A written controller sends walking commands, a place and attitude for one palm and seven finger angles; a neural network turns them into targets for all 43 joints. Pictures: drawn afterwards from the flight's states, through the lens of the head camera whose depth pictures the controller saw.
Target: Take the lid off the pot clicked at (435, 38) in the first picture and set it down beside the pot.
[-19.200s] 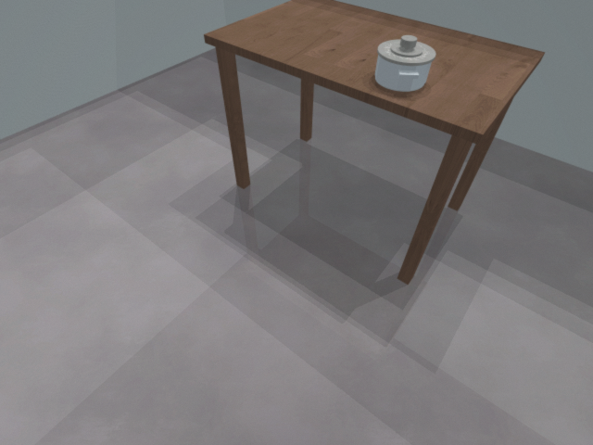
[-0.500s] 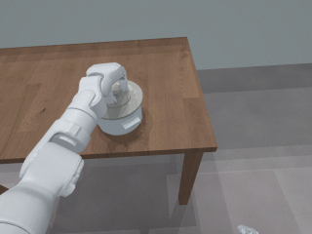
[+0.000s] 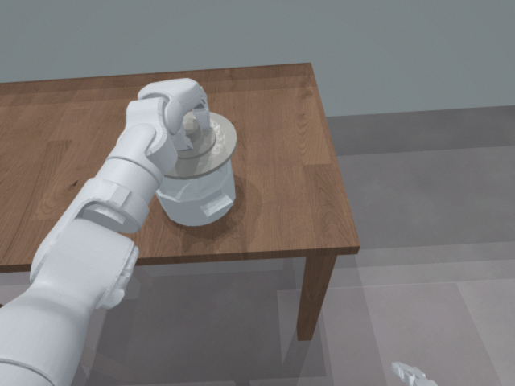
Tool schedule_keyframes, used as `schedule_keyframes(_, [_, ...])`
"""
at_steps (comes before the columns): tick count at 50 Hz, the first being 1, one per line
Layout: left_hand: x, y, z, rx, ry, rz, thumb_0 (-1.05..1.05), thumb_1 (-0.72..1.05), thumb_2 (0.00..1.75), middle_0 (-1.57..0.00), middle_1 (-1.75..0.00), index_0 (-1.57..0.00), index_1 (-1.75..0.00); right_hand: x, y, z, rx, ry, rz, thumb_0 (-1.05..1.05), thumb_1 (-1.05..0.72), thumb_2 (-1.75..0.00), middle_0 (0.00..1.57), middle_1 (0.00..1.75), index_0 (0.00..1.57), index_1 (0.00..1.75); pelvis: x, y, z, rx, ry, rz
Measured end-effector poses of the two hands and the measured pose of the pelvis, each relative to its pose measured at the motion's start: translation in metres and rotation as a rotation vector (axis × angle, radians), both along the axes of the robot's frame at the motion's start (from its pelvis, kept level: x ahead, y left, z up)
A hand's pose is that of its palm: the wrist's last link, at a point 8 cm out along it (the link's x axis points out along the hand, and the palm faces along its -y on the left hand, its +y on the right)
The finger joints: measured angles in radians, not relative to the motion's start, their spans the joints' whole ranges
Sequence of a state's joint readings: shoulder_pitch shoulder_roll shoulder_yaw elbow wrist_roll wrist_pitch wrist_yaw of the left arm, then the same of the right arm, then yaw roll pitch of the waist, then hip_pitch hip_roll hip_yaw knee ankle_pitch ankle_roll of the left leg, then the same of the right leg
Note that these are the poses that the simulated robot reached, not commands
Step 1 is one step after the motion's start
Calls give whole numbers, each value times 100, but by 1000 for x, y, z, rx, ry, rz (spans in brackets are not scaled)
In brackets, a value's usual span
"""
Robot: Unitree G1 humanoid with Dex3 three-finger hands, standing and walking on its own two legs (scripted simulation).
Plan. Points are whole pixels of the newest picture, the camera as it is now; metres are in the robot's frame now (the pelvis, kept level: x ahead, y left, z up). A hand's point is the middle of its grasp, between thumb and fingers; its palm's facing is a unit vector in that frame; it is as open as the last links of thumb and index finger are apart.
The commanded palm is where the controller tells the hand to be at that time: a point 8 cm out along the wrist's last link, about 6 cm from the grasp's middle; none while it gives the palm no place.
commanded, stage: lift the lid straight up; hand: left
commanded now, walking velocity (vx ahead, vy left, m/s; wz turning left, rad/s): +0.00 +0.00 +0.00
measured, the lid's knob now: (187, 130) +0.50 +0.11 +0.13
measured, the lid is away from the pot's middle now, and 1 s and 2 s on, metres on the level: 0.02 0.03 0.08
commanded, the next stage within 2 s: move the lid sideways beside the pot in 1.18 s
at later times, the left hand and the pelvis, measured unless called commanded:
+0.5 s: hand (165, 115) +0.45 +0.12 +0.20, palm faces -0.27 -0.03 -0.96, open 7.3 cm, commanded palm +0.45 +0.12 +0.28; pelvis -0.02 +0.00 +0.00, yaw +1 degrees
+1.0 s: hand (166, 78) +0.47 +0.11 +0.25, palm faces -0.21 -0.07 -0.97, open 7.3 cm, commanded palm +0.45 +0.11 +0.32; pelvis -0.01 +0.01 +0.00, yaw +0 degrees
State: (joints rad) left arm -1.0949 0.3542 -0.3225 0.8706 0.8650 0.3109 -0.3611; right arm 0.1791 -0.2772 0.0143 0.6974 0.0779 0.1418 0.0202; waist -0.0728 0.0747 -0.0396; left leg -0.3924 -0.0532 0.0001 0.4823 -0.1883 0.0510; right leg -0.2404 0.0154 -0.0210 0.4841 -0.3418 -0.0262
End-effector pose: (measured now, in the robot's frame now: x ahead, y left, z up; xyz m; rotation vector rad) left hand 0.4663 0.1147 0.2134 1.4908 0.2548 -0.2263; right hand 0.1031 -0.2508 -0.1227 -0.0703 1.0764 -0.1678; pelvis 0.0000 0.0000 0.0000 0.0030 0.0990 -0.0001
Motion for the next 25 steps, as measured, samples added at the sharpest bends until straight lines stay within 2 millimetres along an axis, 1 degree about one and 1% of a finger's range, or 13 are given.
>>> schedule_keyframes(6, [-4, 2, 15, 10, -30, -11, -1, 30, 65, -73, -96, -68, -95, 5, 1, 2, 5, -23, 11, 1, -91, -90, 20, 29, 20, 30, -1, 0, 0, -1, -8, 2])
schedule_keyframes(11, [-9, 7, 22, 5, -25, 13, -1, 30, 65, -73, -96, -68, -95, 9, 4, 5, 8, -35, 24, 1, -91, -90, 20, 29, 20, 30, -4, 0, 0, -1, -16, 5])
schedule_keyframes(16, [-17, 6, 31, 20, -40, -3, -1, 30, 65, -74, -96, -68, -95, 12, 7, 6, 9, -58, 38, 1, -91, -90, 20, 29, 20, 30, -8, 2, 0, -4, -25, 13])
schedule_keyframes(21, [-17, 11, 36, 24, -18, 33, -1, 30, 65, -74, -96, -68, -95, 9, 10, 7, 2, -58, 40, 1, -91, -90, 20, 29, 20, 30, -14, 3, 0, -4, -28, 17])
schedule_keyframes(25, [-18, 6, 45, 41, -40, -2, -1, 30, 65, -74, -96, -68, -95, 3, 12, 6, -5, -59, 44, 1, -91, -90, 20, 29, 20, 30, -17, 5, 0, -5, -26, 20])
